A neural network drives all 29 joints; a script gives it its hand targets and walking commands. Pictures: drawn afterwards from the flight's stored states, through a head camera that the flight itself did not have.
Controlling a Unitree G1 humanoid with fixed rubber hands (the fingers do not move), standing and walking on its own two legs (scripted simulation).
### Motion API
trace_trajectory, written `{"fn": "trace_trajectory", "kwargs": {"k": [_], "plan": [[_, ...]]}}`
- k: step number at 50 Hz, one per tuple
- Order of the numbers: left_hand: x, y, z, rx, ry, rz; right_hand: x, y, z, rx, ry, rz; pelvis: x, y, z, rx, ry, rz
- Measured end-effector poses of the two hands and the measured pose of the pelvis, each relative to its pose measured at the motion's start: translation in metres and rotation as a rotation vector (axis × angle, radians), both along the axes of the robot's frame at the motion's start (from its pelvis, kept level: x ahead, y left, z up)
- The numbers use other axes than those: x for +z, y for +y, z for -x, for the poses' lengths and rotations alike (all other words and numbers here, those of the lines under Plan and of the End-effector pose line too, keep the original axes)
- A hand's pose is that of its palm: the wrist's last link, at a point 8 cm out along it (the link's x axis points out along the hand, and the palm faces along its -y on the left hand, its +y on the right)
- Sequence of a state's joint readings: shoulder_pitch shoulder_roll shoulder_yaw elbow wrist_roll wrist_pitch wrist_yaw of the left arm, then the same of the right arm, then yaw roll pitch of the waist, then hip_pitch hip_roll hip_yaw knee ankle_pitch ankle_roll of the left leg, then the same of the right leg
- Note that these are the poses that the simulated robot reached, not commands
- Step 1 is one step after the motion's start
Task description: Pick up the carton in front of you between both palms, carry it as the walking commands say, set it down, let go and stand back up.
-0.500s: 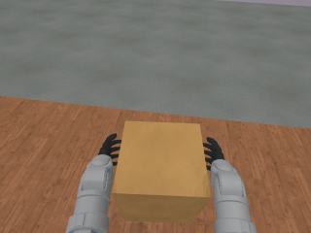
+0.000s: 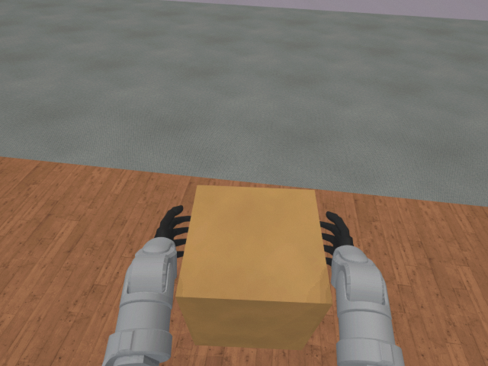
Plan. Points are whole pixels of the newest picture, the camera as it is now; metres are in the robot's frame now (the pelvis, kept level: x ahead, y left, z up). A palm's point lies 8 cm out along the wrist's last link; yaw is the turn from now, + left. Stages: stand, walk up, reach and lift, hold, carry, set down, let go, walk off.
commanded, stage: hold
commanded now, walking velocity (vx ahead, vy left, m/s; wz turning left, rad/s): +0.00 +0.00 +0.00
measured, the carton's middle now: (251, 271) +0.29 +0.00 -0.02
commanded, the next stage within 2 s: carry in 0.10 s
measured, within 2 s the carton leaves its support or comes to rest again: neither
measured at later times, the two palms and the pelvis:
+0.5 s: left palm (171, 191) +0.38 +0.15 +0.09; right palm (337, 203) +0.37 -0.15 +0.09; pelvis +0.10 +0.01 +0.00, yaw -2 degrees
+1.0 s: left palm (177, 121) +0.63 +0.19 +0.08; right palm (299, 130) +0.62 -0.11 +0.08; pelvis +0.38 +0.05 -0.01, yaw -3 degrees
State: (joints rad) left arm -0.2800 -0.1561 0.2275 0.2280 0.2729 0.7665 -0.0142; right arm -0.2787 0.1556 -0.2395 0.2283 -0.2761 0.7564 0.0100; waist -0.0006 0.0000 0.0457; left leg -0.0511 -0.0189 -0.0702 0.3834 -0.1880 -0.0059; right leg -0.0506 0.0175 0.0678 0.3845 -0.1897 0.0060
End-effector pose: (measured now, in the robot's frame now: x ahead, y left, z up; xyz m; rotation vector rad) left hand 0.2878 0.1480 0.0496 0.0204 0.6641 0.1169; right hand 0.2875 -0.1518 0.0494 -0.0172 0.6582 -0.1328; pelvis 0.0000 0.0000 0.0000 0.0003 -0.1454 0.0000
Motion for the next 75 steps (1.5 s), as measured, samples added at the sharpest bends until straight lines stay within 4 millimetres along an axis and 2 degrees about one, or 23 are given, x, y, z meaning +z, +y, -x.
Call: {"fn": "trace_trajectory", "kwargs": {"k": [7, 15, 20, 25, 29, 33, 38, 41, 43, 45, 49, 53, 58, 61, 64, 68, 71, 75], "plan": [[0.002, 0.000, -0.004, 0.004, -0.011, 0.008, 0.003, 0.000, -0.004, -0.004, -0.011, -0.005, -0.002, 0.000, -0.001, 0.001, 0.049, 0.001], [0.020, 0.011, -0.030, 0.019, -0.071, 0.031, 0.024, 0.012, -0.031, -0.019, -0.072, -0.013, -0.007, 0.012, -0.026, 0.008, 0.149, -0.012], [0.033, 0.018, -0.057, 0.014, -0.055, 0.043, 0.036, 0.018, -0.053, -0.043, -0.055, -0.025, -0.004, 0.018, -0.056, -0.032, 0.199, 0.006], [0.043, 0.002, -0.090, 0.014, -0.047, 0.070, 0.043, 0.003, -0.078, -0.080, -0.049, -0.044, -0.002, 0.009, -0.096, -0.034, 0.226, 0.027], [0.039, -0.008, -0.115, 0.012, -0.048, 0.056, 0.040, -0.007, -0.103, -0.092, -0.050, -0.063, -0.010, 0.001, -0.134, -0.001, 0.235, 0.032], [0.036, 0.000, -0.134, 0.048, 0.015, 0.063, 0.040, 0.001, -0.134, -0.059, 0.014, -0.061, -0.002, 0.001, -0.174, 0.009, 0.248, 0.009], [0.044, 0.020, -0.181, 0.091, -0.003, 0.071, 0.047, 0.021, -0.193, -0.018, -0.002, -0.062, -0.001, 0.012, -0.231, 0.007, 0.241, -0.001], [0.042, 0.034, -0.222, 0.095, -0.033, 0.081, 0.047, 0.035, -0.234, -0.013, -0.032, -0.055, -0.010, 0.025, -0.273, 0.002, 0.227, -0.002], [0.036, 0.043, -0.253, 0.087, -0.057, 0.088, 0.042, 0.043, -0.263, -0.020, -0.056, -0.050, -0.022, 0.035, -0.303, -0.011, 0.211, -0.009], [0.030, 0.047, -0.283, 0.074, -0.040, 0.095, 0.035, 0.048, -0.287, -0.035, -0.040, -0.044, -0.026, 0.043, -0.326, -0.024, 0.213, -0.021], [0.028, 0.044, -0.333, 0.022, 0.040, 0.087, 0.030, 0.045, -0.319, -0.092, 0.036, -0.048, -0.013, 0.053, -0.367, -0.045, 0.225, -0.007], [0.038, 0.037, -0.384, -0.018, 0.040, 0.087, 0.042, 0.039, -0.359, -0.133, 0.034, -0.046, 0.001, 0.056, -0.412, -0.045, 0.234, 0.010], [0.051, 0.033, -0.450, -0.013, -0.017, 0.088, 0.057, 0.035, -0.429, -0.124, -0.022, -0.047, 0.005, 0.049, -0.476, -0.036, 0.239, 0.019], [0.050, 0.031, -0.489, 0.010, -0.035, 0.084, 0.056, 0.031, -0.476, -0.100, -0.038, -0.051, 0.000, 0.041, -0.521, -0.031, 0.233, 0.013], [0.041, 0.025, -0.531, 0.034, -0.036, 0.072, 0.044, 0.025, -0.526, -0.075, -0.037, -0.062, -0.011, 0.029, -0.570, -0.019, 0.219, 0.007], [0.022, 0.013, -0.590, 0.064, -0.014, 0.044, 0.017, 0.014, -0.594, -0.046, -0.011, -0.088, -0.030, 0.012, -0.633, 0.004, 0.198, 0.027], [0.012, 0.011, -0.621, 0.094, 0.066, 0.044, 0.008, 0.011, -0.633, -0.022, 0.070, -0.083, -0.020, 0.003, -0.666, 0.026, 0.206, 0.015], [0.019, 0.011, -0.662, 0.122, 0.093, 0.043, 0.013, 0.012, -0.681, 0.005, 0.098, -0.081, -0.003, -0.002, -0.710, 0.032, 0.218, -0.008]]}}
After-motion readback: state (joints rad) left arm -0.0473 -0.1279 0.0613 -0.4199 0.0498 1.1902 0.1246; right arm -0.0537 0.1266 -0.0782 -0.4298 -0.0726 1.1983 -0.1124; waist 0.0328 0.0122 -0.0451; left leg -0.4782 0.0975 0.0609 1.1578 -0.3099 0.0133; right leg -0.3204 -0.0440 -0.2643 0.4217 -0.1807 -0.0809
